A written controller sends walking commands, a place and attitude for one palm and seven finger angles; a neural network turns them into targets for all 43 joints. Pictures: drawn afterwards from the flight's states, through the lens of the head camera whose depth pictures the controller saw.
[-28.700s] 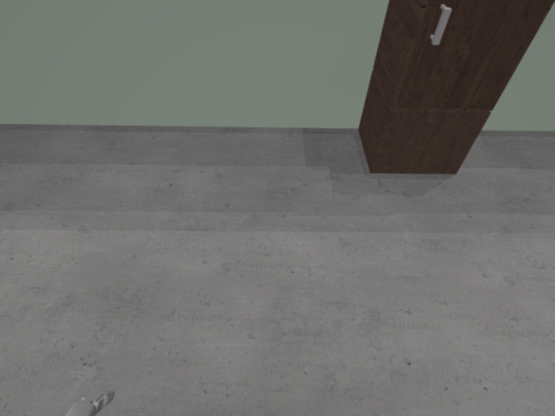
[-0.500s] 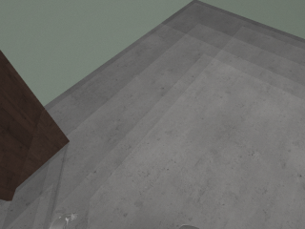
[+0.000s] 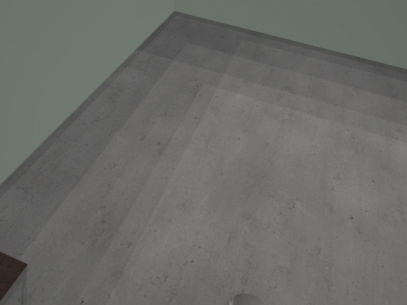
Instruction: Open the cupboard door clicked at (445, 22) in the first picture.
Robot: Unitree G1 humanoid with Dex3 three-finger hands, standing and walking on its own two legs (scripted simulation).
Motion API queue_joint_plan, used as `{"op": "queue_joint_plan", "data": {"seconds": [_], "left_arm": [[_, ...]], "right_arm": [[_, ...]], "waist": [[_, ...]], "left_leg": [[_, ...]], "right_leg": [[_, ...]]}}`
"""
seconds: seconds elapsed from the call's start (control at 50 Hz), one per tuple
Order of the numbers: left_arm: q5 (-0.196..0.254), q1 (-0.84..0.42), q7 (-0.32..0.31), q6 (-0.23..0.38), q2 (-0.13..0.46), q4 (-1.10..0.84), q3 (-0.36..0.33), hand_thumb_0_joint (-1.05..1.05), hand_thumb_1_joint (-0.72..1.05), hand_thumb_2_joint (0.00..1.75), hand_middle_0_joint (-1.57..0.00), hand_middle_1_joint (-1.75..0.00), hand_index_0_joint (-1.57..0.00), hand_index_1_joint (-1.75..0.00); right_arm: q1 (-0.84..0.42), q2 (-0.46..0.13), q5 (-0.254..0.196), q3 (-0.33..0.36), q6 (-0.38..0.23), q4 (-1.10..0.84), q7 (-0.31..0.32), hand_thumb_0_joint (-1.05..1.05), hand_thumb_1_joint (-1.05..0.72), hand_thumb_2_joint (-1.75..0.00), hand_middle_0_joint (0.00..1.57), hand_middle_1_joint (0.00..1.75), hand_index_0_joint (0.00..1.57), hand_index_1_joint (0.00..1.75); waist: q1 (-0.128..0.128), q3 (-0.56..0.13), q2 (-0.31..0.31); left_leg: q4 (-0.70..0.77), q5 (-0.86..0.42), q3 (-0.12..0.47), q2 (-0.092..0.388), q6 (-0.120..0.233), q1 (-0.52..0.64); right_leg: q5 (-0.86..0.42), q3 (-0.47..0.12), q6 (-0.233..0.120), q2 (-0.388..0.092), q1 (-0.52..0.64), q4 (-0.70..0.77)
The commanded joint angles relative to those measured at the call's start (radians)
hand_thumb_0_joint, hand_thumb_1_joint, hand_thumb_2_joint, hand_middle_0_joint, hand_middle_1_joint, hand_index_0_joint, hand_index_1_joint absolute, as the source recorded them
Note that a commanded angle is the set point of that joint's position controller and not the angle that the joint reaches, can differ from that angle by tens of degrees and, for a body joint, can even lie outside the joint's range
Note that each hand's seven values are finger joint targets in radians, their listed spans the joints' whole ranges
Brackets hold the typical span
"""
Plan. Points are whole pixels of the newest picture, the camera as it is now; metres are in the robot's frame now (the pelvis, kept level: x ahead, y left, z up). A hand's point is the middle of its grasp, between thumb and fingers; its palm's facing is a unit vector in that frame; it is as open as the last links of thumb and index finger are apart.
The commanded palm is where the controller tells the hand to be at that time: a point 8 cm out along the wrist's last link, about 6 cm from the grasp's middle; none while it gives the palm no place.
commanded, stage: walk to a spot facing it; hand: left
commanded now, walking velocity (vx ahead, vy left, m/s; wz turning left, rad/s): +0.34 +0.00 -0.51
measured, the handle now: out of the picture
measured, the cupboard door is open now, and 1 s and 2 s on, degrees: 41 41 41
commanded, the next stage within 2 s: turn to face it in 0.90 s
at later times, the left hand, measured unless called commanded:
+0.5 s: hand (170, 223) +0.32 +0.10 -0.16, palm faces -0.20 -0.96 -0.21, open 7.2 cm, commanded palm none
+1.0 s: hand (206, 146) +0.59 +0.02 -0.16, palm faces -0.37 -0.91 -0.21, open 7.4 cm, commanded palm none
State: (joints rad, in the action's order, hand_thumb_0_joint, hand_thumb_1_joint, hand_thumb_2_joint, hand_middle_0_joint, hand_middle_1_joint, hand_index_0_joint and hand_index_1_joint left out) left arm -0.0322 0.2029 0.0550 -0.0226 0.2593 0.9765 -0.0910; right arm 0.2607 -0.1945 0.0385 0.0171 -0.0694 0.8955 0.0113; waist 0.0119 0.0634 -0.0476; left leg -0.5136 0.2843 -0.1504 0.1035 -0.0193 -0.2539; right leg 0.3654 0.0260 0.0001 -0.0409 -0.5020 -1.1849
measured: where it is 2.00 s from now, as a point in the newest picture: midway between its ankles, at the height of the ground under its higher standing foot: (248, 223)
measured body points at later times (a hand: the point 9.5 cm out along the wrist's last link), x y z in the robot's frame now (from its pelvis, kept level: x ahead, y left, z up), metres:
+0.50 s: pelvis +0.21 -0.07 +0.01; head +0.26 -0.08 +0.45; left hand +0.33 +0.15 -0.14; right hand +0.22 -0.32 -0.14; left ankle +0.30 +0.08 -0.68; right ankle +0.18 -0.14 -0.74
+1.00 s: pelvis +0.44 -0.13 -0.01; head +0.47 -0.15 +0.44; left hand +0.61 +0.07 -0.15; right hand +0.32 -0.35 -0.16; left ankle +0.42 +0.03 -0.74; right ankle +0.48 -0.27 -0.73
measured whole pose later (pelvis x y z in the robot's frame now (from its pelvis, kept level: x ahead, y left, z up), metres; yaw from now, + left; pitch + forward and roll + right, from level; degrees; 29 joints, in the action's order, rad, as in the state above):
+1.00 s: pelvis +0.44 -0.13 -0.01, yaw -23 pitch +1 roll +1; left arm -0.03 0.18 0.05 0.01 0.21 0.99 -0.07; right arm 0.35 -0.21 0.03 0.05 -0.03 1.05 0.00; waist -0.01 0.06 0.01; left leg -0.48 0.38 -0.23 0.13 -0.07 -0.09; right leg 0.23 0.11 -0.01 -0.08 -0.45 -0.64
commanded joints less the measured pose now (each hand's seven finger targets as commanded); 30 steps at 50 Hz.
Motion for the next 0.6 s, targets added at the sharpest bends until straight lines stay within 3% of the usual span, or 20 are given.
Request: {"op": "queue_joint_plan", "data": {"seconds": [0.0,0.06,0.12,0.14,0.16,0.18,0.2,0.22,0.24,0.26,0.28,0.3,0.32,0.34,0.38,0.46,0.52,0.56,0.58], "left_arm": [[0.004,-0.095,0.023,0.027,-0.014,-0.123,0.017,0.00,0.90,0.90,-0.20,-0.30,-0.20,-0.30],[0.004,-0.176,0.024,0.026,-0.023,-0.140,0.026,0.00,0.90,0.90,-0.20,-0.30,-0.20,-0.30],[0.003,-0.212,0.021,0.027,-0.003,-0.148,0.021,0.00,0.90,0.90,-0.20,-0.30,-0.20,-0.30],[0.003,-0.199,0.020,0.028,0.006,-0.142,0.019,0.00,0.90,0.90,-0.20,-0.30,-0.20,-0.30],[0.003,-0.143,0.016,0.031,0.023,-0.128,0.012,0.00,0.90,0.90,-0.20,-0.30,-0.20,-0.30],[0.000,-0.018,0.009,0.038,0.055,-0.090,0.002,0.00,0.90,0.90,-0.20,-0.30,-0.20,-0.30],[-0.006,0.173,-0.005,0.051,0.137,-0.034,-0.022,0.00,0.90,0.90,-0.20,-0.30,-0.20,-0.30],[0.002,0.310,-0.024,0.058,0.269,0.000,-0.056,0.00,0.90,0.90,-0.20,-0.30,-0.20,-0.30],[0.026,0.276,-0.039,0.053,0.276,-0.001,-0.055,0.00,0.90,0.90,-0.20,-0.30,-0.20,-0.30],[0.030,0.167,-0.045,0.050,0.227,-0.025,-0.042,0.00,0.90,0.90,-0.20,-0.30,-0.20,-0.30],[0.028,0.083,-0.052,0.050,0.164,-0.050,-0.024,0.00,0.90,0.90,-0.20,-0.30,-0.20,-0.30],[0.023,0.031,-0.054,0.060,0.128,-0.068,-0.009,0.00,0.90,0.90,-0.20,-0.30,-0.20,-0.30],[0.020,0.005,-0.056,0.071,0.100,-0.072,-0.001,0.00,0.90,0.90,-0.20,-0.30,-0.20,-0.30],[0.017,0.002,-0.055,0.079,0.088,-0.065,0.002,0.00,0.90,0.90,-0.20,-0.30,-0.20,-0.30],[0.013,0.015,-0.054,0.091,0.095,-0.043,0.000,0.00,0.90,0.90,-0.20,-0.30,-0.20,-0.30],[0.017,0.076,-0.045,0.099,0.090,-0.002,-0.005,0.00,0.90,0.90,-0.20,-0.30,-0.20,-0.30],[0.016,0.103,-0.047,0.101,0.092,0.022,-0.002,0.00,0.90,0.90,-0.20,-0.30,-0.20,-0.30],[0.020,0.108,-0.048,0.097,0.091,0.036,0.001,0.00,0.90,0.90,-0.20,-0.30,-0.20,-0.30],[0.019,0.103,-0.049,0.097,0.085,0.040,0.003,0.00,0.90,0.90,-0.20,-0.30,-0.20,-0.30]], "right_arm": [[0.141,-0.178,-0.002,0.045,-0.015,0.017,0.016,0.00,-0.90,-0.90,0.20,0.30,0.20,0.30],[0.173,-0.176,0.001,0.048,-0.007,0.038,0.008,0.00,-0.90,-0.90,0.20,0.30,0.20,0.30],[0.171,-0.181,0.005,0.048,0.002,0.047,0.004,0.00,-0.90,-0.90,0.20,0.30,0.20,0.30],[0.170,-0.191,0.006,0.048,0.006,0.049,0.003,0.00,-0.90,-0.90,0.20,0.30,0.20,0.30],[0.153,-0.199,0.004,0.048,0.010,0.050,0.003,0.00,-0.90,-0.90,0.20,0.30,0.20,0.30],[0.132,-0.193,-0.001,0.045,0.012,0.048,0.000,0.00,-0.90,-0.90,0.20,0.30,0.20,0.30],[0.093,-0.166,-0.017,0.035,0.008,0.032,-0.009,0.00,-0.90,-0.90,0.20,0.30,0.20,0.30],[0.077,-0.096,-0.036,0.022,0.005,-0.019,-0.011,0.00,-0.90,-0.90,0.20,0.30,0.20,0.30],[0.019,-0.145,-0.034,0.033,0.008,-0.026,-0.006,0.00,-0.90,-0.90,0.20,0.30,0.20,0.30],[0.016,-0.142,-0.034,0.043,0.008,-0.014,-0.007,0.00,-0.90,-0.90,0.20,0.30,0.20,0.30],[-0.009,-0.133,-0.028,0.046,0.013,0.000,-0.005,0.00,-0.90,-0.90,0.20,0.30,0.20,0.30],[0.006,-0.121,-0.020,0.041,0.021,0.020,-0.004,0.00,-0.90,-0.90,0.20,0.30,0.20,0.30],[0.031,-0.107,-0.013,0.040,0.031,0.038,-0.005,0.00,-0.90,-0.90,0.20,0.30,0.20,0.30],[0.051,-0.091,-0.010,0.037,0.039,0.050,-0.008,0.00,-0.90,-0.90,0.20,0.30,0.20,0.30],[0.072,-0.065,-0.012,0.037,0.044,0.059,-0.015,0.00,-0.90,-0.90,0.20,0.30,0.20,0.30],[-0.037,-0.050,-0.011,0.038,0.032,0.028,-0.029,0.00,-0.90,-0.90,0.20,0.30,0.20,0.30],[-0.113,-0.052,-0.014,0.039,0.017,0.003,-0.034,0.00,-0.90,-0.90,0.20,0.30,0.20,0.30],[-0.103,-0.067,-0.012,0.043,0.011,0.011,-0.031,0.00,-0.90,-0.90,0.20,0.30,0.20,0.30],[-0.055,-0.083,-0.010,0.049,0.005,0.029,-0.026,0.00,-0.90,-0.90,0.20,0.30,0.20,0.30]], "waist": [[-0.038,-0.062,0.235],[-0.060,-0.056,0.214],[-0.057,-0.029,0.197],[-0.046,-0.028,0.175],[-0.009,-0.046,0.164],[0.056,-0.090,0.090],[0.150,-0.195,-0.042],[0.184,-0.292,-0.329],[0.160,-0.250,-0.242],[0.102,-0.152,-0.150],[0.063,-0.096,-0.090],[0.019,-0.075,-0.088],[-0.009,-0.070,-0.094],[-0.026,-0.071,-0.079],[-0.044,-0.096,-0.058],[-0.010,-0.077,-0.030],[0.006,-0.041,-0.055],[-0.012,-0.025,-0.057],[-0.041,-0.032,-0.018]], "left_leg": [[0.260,-0.301,0.077,0.214,0.090,0.208],[0.261,-0.285,0.012,0.210,0.089,0.196],[0.250,-0.272,-0.008,0.243,0.090,0.175],[0.221,-0.297,-0.019,0.249,0.087,0.162],[0.138,-0.360,-0.038,0.249,0.076,0.138],[-0.037,-0.436,-0.076,0.204,0.051,0.061],[-0.324,-0.367,-0.137,0.131,0.011,-0.130],[-0.702,0.316,-0.099,-0.051,-0.041,-0.425],[-0.834,0.316,0.098,-0.008,-0.017,-0.507],[-0.841,0.196,0.124,0.049,-0.017,-0.519],[-0.798,0.133,0.131,0.069,-0.025,-0.459],[-0.726,0.098,0.142,0.082,-0.037,-0.399],[-0.655,0.081,0.134,0.084,-0.042,-0.333],[-0.593,0.070,0.117,0.069,-0.047,-0.293],[-0.480,0.036,0.095,0.049,-0.049,-0.255],[-0.272,-0.059,0.071,0.014,-0.049,-0.268],[-0.137,-0.075,0.063,-0.011,-0.034,-0.217],[-0.051,-0.117,0.047,-0.032,-0.023,-0.116],[0.010,-0.129,0.040,-0.047,-0.013,-0.004]], "right_leg": [[-0.096,0.020,0.010,-0.055,-0.156,0.151],[-0.122,0.078,0.004,-0.032,-0.073,0.362],[-0.131,0.101,-0.014,-0.015,0.019,0.482],[-0.121,0.117,-0.024,0.000,0.077,0.508],[-0.106,0.123,-0.040,0.014,0.184,0.553],[-0.125,0.130,-0.067,0.050,0.378,0.611],[-0.043,-0.037,-0.125,-0.063,0.675,0.666],[-0.069,-0.566,-0.245,-0.373,0.847,0.847],[-0.096,-0.618,-0.263,-0.383,0.782,0.920],[-0.030,-0.511,-0.263,-0.364,0.661,0.941],[-0.091,-0.429,-0.229,-0.317,0.514,0.944],[-0.201,-0.327,-0.209,-0.273,0.418,0.946],[-0.297,-0.245,-0.198,-0.246,0.353,0.946],[-0.373,-0.199,-0.193,-0.218,0.325,0.943],[-0.402,-0.164,-0.200,-0.194,0.332,0.938],[-0.314,-0.172,-0.200,-0.168,0.389,0.952],[-0.348,-0.182,-0.183,-0.178,0.408,0.929],[-0.334,-0.175,-0.160,-0.167,0.375,0.895],[-0.374,-0.165,-0.144,-0.144,0.328,0.823]]}}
